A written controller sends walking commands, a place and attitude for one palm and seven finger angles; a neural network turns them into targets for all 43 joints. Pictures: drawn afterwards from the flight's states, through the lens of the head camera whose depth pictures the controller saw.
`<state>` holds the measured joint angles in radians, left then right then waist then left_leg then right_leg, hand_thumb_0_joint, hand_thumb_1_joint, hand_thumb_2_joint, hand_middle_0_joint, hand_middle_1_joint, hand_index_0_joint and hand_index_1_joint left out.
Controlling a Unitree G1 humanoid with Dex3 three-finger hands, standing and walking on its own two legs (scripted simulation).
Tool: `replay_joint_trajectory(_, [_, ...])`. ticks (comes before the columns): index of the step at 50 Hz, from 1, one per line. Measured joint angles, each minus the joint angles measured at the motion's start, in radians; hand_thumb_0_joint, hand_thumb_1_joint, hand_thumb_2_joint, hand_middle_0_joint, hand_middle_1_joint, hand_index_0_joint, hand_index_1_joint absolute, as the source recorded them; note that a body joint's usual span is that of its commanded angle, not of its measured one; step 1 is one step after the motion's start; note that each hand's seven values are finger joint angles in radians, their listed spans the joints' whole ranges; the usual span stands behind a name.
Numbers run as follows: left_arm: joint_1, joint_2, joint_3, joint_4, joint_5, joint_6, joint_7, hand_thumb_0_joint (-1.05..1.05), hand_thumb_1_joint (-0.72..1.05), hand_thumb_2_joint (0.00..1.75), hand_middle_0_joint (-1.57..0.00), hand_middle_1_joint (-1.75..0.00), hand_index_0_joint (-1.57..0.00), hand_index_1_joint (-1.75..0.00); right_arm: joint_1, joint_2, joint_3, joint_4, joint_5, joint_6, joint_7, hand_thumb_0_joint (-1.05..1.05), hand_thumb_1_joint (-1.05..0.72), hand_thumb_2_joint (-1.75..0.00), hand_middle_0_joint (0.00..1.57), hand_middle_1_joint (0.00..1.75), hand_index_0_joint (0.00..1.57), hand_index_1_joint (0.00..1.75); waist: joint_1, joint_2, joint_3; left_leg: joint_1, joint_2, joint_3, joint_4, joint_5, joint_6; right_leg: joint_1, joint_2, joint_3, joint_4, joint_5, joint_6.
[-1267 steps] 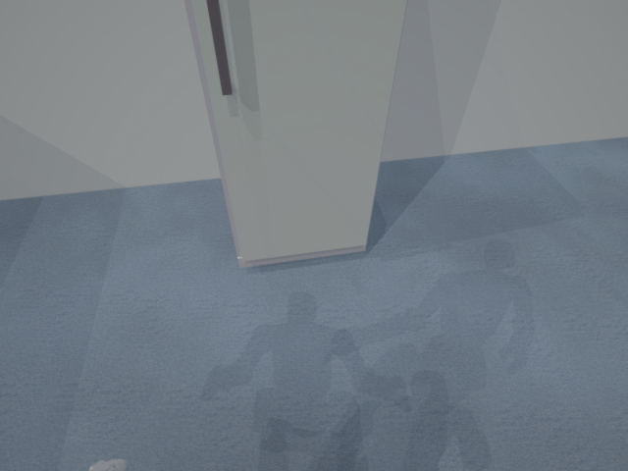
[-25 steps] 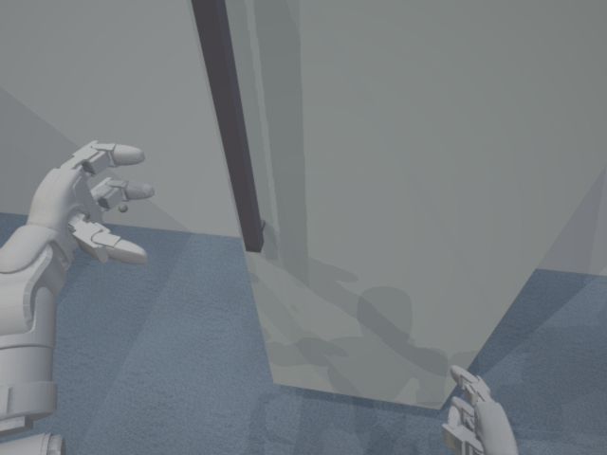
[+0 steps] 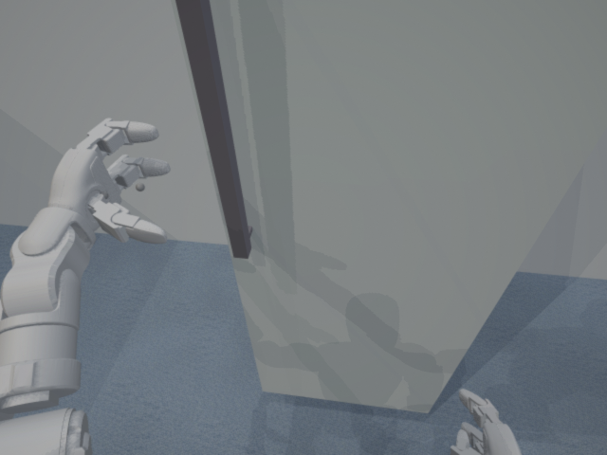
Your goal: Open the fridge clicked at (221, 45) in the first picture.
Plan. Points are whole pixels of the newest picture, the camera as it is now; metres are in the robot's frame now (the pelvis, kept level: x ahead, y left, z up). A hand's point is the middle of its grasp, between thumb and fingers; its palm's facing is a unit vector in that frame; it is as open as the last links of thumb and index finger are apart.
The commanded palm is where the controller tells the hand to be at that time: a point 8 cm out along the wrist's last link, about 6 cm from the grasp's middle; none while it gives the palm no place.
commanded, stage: move the hooked fingers beside the handle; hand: left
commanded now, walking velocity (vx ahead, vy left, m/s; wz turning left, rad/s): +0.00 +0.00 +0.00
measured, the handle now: (221, 110) +0.44 +0.13 +0.27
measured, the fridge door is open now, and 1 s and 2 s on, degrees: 0 0 0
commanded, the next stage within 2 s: none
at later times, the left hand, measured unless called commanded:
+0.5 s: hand (162, 196) +0.38 +0.21 +0.18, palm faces -0.01 -1.00 -0.06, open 13.9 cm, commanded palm +0.35 +0.26 +0.20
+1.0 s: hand (166, 170) +0.39 +0.20 +0.21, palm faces -0.02 -1.00 -0.04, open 13.9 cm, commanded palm +0.36 +0.25 +0.20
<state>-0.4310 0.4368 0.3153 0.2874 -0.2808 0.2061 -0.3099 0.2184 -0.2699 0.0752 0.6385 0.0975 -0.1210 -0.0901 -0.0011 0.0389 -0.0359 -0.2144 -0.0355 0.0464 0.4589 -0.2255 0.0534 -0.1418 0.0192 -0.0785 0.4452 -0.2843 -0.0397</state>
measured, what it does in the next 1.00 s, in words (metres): stands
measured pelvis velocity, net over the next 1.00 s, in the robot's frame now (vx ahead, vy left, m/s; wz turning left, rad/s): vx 0.01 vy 0.00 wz -0.01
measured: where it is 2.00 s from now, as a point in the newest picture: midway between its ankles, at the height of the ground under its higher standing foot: outside the picture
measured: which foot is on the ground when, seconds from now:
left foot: down 0.00-1.00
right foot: down 0.00-1.00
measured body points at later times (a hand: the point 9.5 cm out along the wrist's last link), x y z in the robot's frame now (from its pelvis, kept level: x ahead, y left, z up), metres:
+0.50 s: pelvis +0.00 -0.01 +0.00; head +0.00 -0.03 +0.45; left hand +0.38 +0.26 +0.18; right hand +0.14 -0.27 -0.10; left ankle +0.01 +0.08 -0.74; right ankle -0.03 -0.09 -0.74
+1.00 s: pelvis +0.01 +0.00 +0.00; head +0.00 -0.02 +0.45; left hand +0.39 +0.25 +0.21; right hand +0.16 -0.25 -0.09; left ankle +0.01 +0.08 -0.74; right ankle -0.03 -0.09 -0.74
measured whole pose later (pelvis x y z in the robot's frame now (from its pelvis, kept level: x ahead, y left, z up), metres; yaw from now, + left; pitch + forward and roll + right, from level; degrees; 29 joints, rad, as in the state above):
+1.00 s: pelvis +0.01 +0.00 +0.00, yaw -1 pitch +0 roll +0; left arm -0.53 0.42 0.30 0.43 -0.25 0.14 -0.28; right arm 0.24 -0.27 0.07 0.62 0.10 -0.09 -0.09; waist -0.02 0.04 -0.04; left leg -0.22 -0.03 0.05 0.46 -0.24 0.05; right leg -0.15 0.03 -0.07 0.44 -0.29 -0.05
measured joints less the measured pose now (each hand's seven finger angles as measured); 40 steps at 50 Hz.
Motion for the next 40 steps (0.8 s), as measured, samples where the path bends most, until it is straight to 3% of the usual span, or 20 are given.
replay_joint_trajectory(7, [-0.056,0.028,-0.038,0.141,0.029,0.054,0.009,-0.02,-0.50,0.30,-0.30,-1.20,-0.30,-1.20,0.006,-0.017,-0.012,-0.013,0.010,0.016,-0.004,0.02,-0.91,-0.90,0.20,0.30,0.20,0.30,-0.013,0.015,0.012,-0.027,0.003,-0.006,0.010,0.004,-0.002,-0.024,0.003,-0.007,0.006,0.003,-0.003])
replay_joint_trajectory(12, [-0.077,-0.022,-0.052,0.103,0.019,-0.031,0.016,-0.02,-0.50,0.30,-0.30,-1.20,-0.30,-1.19,0.015,-0.019,-0.013,0.010,-0.002,0.008,-0.007,0.02,-0.91,-0.90,0.20,0.30,0.20,0.30,-0.013,0.008,0.026,-0.021,0.002,-0.009,0.002,0.008,-0.003,-0.018,0.002,-0.009,0.000,0.005,-0.005])
replay_joint_trajectory(15, [-0.108,-0.019,-0.024,0.132,0.015,-0.058,0.019,-0.02,-0.50,0.30,-0.30,-1.20,-0.31,-1.20,0.019,-0.009,-0.007,0.023,-0.004,0.013,-0.002,0.02,-0.91,-0.90,0.20,0.30,0.20,0.30,-0.021,-0.002,0.007,-0.013,0.006,-0.001,-0.005,0.005,-0.006,-0.015,0.006,0.000,-0.002,0.004,-0.007])
replay_joint_trajectory(21, [-0.100,0.049,0.000,0.235,0.035,0.012,0.015,-0.02,-0.50,0.30,-0.31,-1.20,-0.31,-1.20,0.042,-0.016,-0.018,-0.018,0.009,0.038,0.010,0.02,-0.91,-0.90,0.20,0.30,0.20,0.30,-0.040,0.016,-0.015,-0.019,0.014,0.016,-0.003,-0.004,-0.009,-0.027,0.013,0.017,0.001,0.001,-0.009])
replay_joint_trajectory(24, [-0.036,0.038,0.005,0.194,0.028,0.016,0.002,-0.02,-0.49,0.30,-0.30,-1.20,-0.30,-1.19,0.052,-0.027,-0.028,-0.029,0.009,0.044,0.009,0.02,-0.91,-0.90,0.20,0.30,0.20,0.30,-0.035,0.024,-0.005,-0.021,0.014,0.017,-0.001,-0.005,-0.008,-0.030,0.013,0.019,0.003,0.000,-0.008])
replay_joint_trajectory(31, [-0.012,-0.012,0.014,0.064,0.020,-0.069,0.002,-0.02,-0.50,0.30,-0.30,-1.20,-0.30,-1.19,0.047,-0.019,-0.022,-0.001,0.001,0.025,-0.004,0.02,-0.91,-0.90,0.20,0.30,0.20,0.30,-0.007,-0.004,0.010,-0.003,0.012,0.001,0.003,-0.009,-0.011,-0.002,0.013,0.003,-0.002,-0.005,-0.012])
replay_joint_trajectory(40, [-0.124,0.024,-0.049,0.247,0.023,0.026,-0.006,-0.02,-0.50,0.30,-0.30,-1.20,-0.30,-1.20,-0.002,-0.022,-0.019,-0.020,0.012,0.031,-0.003,0.02,-0.91,-0.90,0.20,0.30,0.20,0.30,-0.019,0.021,-0.001,-0.042,0.005,-0.006,0.013,-0.002,-0.006,-0.040,0.005,-0.006,0.011,-0.003,-0.007])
